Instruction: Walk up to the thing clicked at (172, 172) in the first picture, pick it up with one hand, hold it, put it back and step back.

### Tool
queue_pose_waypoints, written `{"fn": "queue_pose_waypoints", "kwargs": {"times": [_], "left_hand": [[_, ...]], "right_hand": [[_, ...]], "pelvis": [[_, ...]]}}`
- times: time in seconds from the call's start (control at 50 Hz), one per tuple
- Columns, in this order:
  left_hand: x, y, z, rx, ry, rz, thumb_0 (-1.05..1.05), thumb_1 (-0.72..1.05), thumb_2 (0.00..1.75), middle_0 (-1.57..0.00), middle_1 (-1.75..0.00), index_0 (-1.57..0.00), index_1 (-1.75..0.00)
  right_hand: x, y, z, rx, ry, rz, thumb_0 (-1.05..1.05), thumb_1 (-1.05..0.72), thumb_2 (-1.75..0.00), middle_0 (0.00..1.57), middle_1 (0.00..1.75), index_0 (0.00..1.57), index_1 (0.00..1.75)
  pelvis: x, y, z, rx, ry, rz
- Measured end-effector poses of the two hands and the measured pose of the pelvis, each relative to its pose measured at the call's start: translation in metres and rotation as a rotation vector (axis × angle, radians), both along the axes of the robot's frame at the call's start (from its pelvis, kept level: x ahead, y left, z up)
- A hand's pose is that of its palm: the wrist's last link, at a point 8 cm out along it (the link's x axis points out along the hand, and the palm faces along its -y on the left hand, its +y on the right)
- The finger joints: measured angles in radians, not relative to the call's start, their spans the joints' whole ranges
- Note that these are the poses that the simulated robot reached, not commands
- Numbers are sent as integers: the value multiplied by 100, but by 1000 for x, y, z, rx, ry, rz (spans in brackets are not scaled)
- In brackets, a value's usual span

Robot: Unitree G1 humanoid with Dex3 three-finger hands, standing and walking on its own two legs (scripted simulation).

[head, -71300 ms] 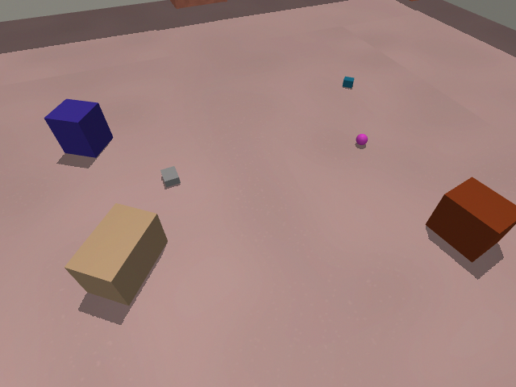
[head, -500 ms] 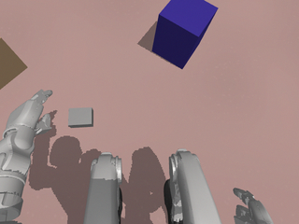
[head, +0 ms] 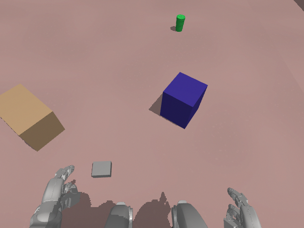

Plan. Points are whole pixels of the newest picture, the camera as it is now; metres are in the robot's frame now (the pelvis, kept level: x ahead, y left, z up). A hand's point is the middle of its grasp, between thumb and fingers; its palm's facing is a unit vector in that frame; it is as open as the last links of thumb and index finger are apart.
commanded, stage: home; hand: left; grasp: from above
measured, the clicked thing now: (102, 169) +0.49 +0.26 -0.62
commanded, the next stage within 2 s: none
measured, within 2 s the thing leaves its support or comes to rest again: neither
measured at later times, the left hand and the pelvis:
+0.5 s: hand (67, 211) +0.19 +0.18 +0.03, palm faces +0.08 -0.98 -0.20, open 7.4 cm; pelvis +0.04 +0.00 +0.08, yaw +2 degrees
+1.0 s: hand (67, 208) +0.20 +0.18 +0.03, palm faces +0.07 -0.98 -0.20, open 7.4 cm; pelvis +0.04 +0.00 +0.08, yaw +1 degrees
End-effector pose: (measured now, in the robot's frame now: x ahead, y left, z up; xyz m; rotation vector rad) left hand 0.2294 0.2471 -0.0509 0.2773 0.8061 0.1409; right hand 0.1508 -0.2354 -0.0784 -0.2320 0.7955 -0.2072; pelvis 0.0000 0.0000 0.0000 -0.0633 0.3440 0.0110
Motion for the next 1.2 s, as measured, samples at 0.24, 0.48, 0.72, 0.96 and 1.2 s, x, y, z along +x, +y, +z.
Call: {"fn": "queue_pose_waypoints", "kwargs": {"times": [0.24, 0.48, 0.72, 0.96, 1.2], "left_hand": [[-34, -16, 86, -88, -2, 58, 1, 90, 89, -21, -30, -20, -30], [-54, -19, 112, -97, -11, 65, 1, 90, 89, -21, -30, -20, -30], [-53, -18, 108, -103, -10, 58, 1, 90, 89, -21, -30, -20, -30], [-49, -17, 109, -97, -8, 47, 1, 90, 89, -20, -30, -20, -30], [-48, -16, 109, -98, -11, 43, 1, 90, 89, -21, -30, -20, -30]], "right_hand": [[3, -12, 72, -49, -99, -66, 1, -91, -90, 20, 30, 20, 30], [48, -4, 104, -46, -259, -2, 1, -91, -90, 20, 30, 20, 30], [54, -1, 107, -58, -266, 39, 1, -91, -90, 20, 30, 20, 30], [37, -1, 97, -52, -216, 8, 1, -91, -90, 20, 30, 20, 30], [36, -2, 99, -59, -225, 1, 1, -91, -90, 20, 30, 20, 30]], "pelvis": [[31, -2, 62, 10, -121, 10], [41, -3, 77, 21, -179, 23], [41, -3, 77, 20, -188, 26], [41, -1, 77, 19, -187, 19], [41, 0, 76, 18, -188, 16]]}}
